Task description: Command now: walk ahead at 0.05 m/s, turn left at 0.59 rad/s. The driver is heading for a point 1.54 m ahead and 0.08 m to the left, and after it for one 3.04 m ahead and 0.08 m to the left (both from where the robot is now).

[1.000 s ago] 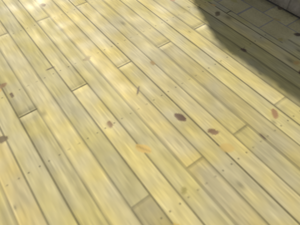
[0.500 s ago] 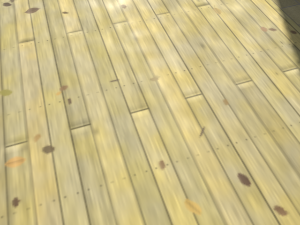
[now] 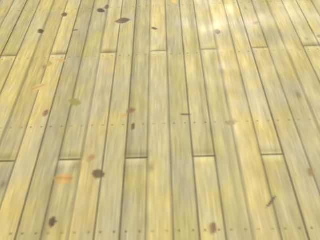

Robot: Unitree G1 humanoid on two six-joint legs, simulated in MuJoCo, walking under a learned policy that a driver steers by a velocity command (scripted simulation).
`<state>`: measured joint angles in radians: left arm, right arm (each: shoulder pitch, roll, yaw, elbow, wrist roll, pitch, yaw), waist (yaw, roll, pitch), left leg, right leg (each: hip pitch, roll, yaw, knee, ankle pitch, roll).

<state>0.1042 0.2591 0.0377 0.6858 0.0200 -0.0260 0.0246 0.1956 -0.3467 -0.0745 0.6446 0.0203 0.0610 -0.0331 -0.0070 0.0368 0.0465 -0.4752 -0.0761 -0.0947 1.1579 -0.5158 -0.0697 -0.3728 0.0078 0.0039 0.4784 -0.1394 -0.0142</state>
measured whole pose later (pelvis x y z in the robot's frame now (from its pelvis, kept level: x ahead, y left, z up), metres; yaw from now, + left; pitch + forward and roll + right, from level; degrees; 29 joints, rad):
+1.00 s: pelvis +0.02 +0.02 +0.00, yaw +16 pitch -1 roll +0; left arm 0.15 0.24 0.02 0.84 0.01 -0.02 0.01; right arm 0.21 -0.25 -0.05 0.77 -0.01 0.03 -0.02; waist -0.01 0.00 0.03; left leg -0.21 -0.04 -0.08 0.51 -0.27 0.00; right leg -0.20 0.00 0.00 0.51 -0.29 0.00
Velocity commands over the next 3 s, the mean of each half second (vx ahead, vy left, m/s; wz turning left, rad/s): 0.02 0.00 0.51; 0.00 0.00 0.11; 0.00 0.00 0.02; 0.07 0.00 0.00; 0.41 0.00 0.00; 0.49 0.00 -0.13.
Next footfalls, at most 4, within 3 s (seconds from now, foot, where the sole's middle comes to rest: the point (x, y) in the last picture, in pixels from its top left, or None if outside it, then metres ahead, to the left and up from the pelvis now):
0.28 left None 0.03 0.14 -0.77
0.66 right None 0.09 -0.09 -0.77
2.54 right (165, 232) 0.48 0.04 -0.77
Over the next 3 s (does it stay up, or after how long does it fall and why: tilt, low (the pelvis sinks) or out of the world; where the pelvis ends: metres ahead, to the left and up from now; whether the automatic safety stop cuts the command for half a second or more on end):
stays up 0.52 0.16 0.01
